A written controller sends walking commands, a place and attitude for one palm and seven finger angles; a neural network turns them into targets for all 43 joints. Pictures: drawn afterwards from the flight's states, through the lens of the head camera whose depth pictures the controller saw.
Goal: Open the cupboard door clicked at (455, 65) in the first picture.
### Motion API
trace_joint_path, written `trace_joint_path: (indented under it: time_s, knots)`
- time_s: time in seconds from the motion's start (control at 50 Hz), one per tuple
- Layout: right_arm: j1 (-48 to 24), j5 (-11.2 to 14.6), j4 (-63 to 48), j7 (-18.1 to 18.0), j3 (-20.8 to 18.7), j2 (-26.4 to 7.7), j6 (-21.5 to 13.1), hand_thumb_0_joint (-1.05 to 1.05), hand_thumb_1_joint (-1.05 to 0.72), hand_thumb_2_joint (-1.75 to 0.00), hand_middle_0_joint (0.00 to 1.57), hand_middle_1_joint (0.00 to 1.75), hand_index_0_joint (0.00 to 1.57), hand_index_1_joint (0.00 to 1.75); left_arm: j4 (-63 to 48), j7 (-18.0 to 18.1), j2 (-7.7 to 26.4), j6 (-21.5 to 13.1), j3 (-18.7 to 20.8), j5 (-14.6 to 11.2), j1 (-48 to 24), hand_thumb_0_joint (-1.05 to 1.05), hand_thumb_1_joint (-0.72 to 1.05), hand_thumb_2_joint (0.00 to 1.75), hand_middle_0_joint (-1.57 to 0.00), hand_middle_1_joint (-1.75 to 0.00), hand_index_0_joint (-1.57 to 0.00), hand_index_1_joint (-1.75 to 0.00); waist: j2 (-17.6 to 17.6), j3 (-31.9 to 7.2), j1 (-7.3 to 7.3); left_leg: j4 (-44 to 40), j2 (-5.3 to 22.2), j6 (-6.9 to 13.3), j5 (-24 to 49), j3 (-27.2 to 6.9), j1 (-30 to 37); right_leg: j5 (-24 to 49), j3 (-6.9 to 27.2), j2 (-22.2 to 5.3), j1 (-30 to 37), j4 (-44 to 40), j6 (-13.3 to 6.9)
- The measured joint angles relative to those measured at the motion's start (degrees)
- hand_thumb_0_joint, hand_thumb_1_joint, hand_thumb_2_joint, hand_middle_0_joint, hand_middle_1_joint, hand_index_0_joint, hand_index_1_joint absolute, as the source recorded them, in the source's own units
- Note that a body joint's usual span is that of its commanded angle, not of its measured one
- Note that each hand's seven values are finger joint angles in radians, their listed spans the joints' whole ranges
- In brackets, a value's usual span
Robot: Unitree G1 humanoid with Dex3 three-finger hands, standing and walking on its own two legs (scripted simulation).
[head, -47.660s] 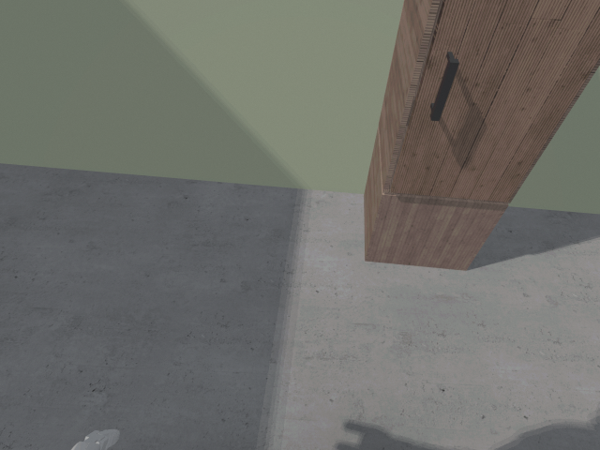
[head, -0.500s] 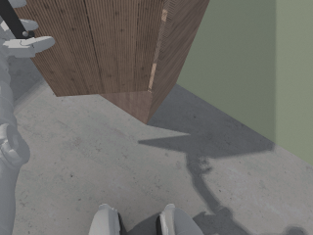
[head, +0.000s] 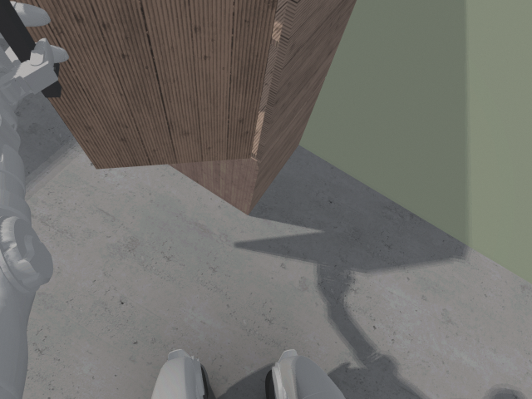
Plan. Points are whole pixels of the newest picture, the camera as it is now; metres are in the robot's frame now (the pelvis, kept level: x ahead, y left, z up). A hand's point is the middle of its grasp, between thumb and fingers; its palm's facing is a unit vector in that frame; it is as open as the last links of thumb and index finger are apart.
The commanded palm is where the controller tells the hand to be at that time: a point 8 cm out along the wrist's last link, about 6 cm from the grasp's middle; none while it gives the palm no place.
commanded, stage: pull the door open along its arc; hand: left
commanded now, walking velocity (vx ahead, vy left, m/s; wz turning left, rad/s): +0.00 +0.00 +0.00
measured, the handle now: (29, 39) +0.60 +0.25 +0.10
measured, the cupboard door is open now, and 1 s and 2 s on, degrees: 41 87 88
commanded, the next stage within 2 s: open thumb and fingers to let go in 0.98 s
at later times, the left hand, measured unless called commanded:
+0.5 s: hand (65, 130) +0.45 +0.19 +0.10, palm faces +0.18 -0.98 +0.09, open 5.8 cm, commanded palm +0.38 +0.24 +0.10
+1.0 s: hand (172, 218) +0.33 +0.07 +0.11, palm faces +0.40 -0.92 +0.03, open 6.2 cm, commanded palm +0.28 +0.11 +0.10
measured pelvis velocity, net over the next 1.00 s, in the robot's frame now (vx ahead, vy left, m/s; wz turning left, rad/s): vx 0.01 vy -0.04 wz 0.06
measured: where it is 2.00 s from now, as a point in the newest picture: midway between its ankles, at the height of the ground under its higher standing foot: outside the picture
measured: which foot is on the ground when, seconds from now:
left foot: down 0.00-1.00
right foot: down 0.00-1.00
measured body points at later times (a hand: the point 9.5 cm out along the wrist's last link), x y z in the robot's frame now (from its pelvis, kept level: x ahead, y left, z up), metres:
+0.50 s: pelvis +0.02 +0.00 +0.02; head +0.10 +0.01 +0.46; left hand +0.44 +0.24 +0.10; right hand +0.07 -0.26 -0.09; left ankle +0.03 +0.11 -0.67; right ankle -0.03 -0.13 -0.67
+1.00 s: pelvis +0.01 -0.04 +0.03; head +0.03 -0.06 +0.48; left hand +0.31 +0.12 +0.11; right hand +0.18 -0.26 -0.08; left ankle +0.03 +0.11 -0.67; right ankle -0.03 -0.13 -0.67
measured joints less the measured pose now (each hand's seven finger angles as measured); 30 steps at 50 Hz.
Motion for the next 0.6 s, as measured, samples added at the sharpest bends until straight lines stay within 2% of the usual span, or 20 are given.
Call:
trace_joint_path:
  time_s: [0.1, 0.2, 0.3, 0.4, 0.44, 0.48, 0.54, 0.6]
  knots:
    - [0.25, 0.0, 0.31, 0.16, -0.13, 0.19, 0.05, 0.0, -0.9, -0.89, 0.2, 0.3, 0.2, 0.3, -0.51, 0.62, -0.76, -0.19, -0.48, -0.38, 0.74, 0.01, 0.78, 0.83, -0.35, -1.35, -0.39, -1.35, 0.05, -0.04, 0.41, -0.3, -0.07, -0.04, 0.04, 0.09, 0.5, -0.01, 0.09, -0.06, 0.43, -0.2, -0.02]
    - [0.72, 0.19, 0.12, 0.52, -0.58, 0.32, 0.59, 0.0, -0.9, -0.89, 0.2, 0.3, 0.2, 0.3, -4.26, 0.29, -3.0, -0.73, -0.31, -1.79, 5.16, 0.01, 0.78, 0.81, -0.36, -1.35, -0.38, -1.35, 0.13, -0.56, 1.38, -1.25, -0.09, -0.04, 0.04, 0.7, 2.09, 0.07, 0.66, -0.14, 1.66, -0.9, 0.01]
    - [0.61, 0.97, -0.58, 0.95, -1.12, 0.44, 1.42, 0.0, -0.9, -0.89, 0.2, 0.3, 0.2, 0.3, -10.54, 0.01, -6.78, -0.94, -1.04, -4.33, 12.54, 0.01, 0.77, 0.79, -0.36, -1.35, -0.38, -1.35, 0.03, -1.44, 2.75, -2.79, -0.21, -0.01, -0.03, 1.53, 5.2, 0.09, 1.4, -0.3, 4.31, -2.11, 0.07]
    - [-0.58, 2.0, -1.94, 1.48, -1.95, 0.53, 1.77, 0.0, -0.9, -0.89, 0.2, 0.3, 0.2, 0.3, -20.36, 0.43, -12.13, -0.46, -3.56, -7.38, 22.85, 0.01, 0.75, 0.76, -0.36, -1.35, -0.37, -1.35, -0.11, -2.5, 4.53, -4.73, -0.5, -0.04, -0.06, 2.26, 9.42, 0.1, 2.03, -0.61, 8.15, -3.73, 0.09]
    - [-1.3, 2.0, -2.48, 1.63, -2.52, 0.74, 1.29, 0.0, -0.9, -0.89, 0.2, 0.3, 0.2, 0.3, -25.6, 3.97, -16.34, 0.47, -4.34, -8.95, 26.97, 0.01, 0.73, 0.75, -0.37, -1.35, -0.37, -1.35, -0.2, -2.94, 5.85, -5.51, -0.58, -0.08, -0.07, 2.61, 11.16, 0.14, 2.35, -0.7, 9.73, -4.43, 0.17]
    - [-2.51, 1.84, -2.88, 2.06, -2.93, 1.01, 0.45, 0.0, -0.9, -0.89, 0.2, 0.3, 0.2, 0.3, -31.73, 10.35, -21.42, 1.06, -5.44, -9.35, 31.2, 0.01, 0.72, 0.74, -0.37, -1.35, -0.37, -1.35, -0.32, -3.19, 6.95, -6.28, -0.83, -0.12, 0.04, 2.87, 12.77, 0.15, 2.53, -0.95, 11.16, -4.91, 0.23]
    - [-5.1, 1.24, -3.71, 2.95, -3.21, 1.6, -0.43, 0.01, -0.9, -0.9, 0.2, 0.3, 0.2, 0.3, -41.08, 20.15, -28.07, 1.98, -8.54, -7.26, 37.83, 0.01, 0.71, 0.74, -0.38, -1.35, -0.36, -1.33, -0.36, -3.49, 8.17, -7.31, -1.22, -0.22, 0.3, 3.25, 14.91, 0.12, 2.82, -1.36, 12.85, -5.15, 0.19]
    - [-8.05, 0.43, -4.37, 3.32, -3.1, 2.54, -0.49, 0.01, -0.9, -0.9, 0.2, 0.3, 0.2, 0.3, -47.16, 28.54, -32.95, 3.04, -12.45, -4.19, 42.74, 0.0, 0.7, 0.74, -0.37, -1.33, -0.36, -1.32, -0.47, -3.35, 9.22, -8.14, -1.61, -0.4, 0.58, 3.41, 17.08, -0.19, 2.9, -1.73, 14.7, -5.21, 0.04]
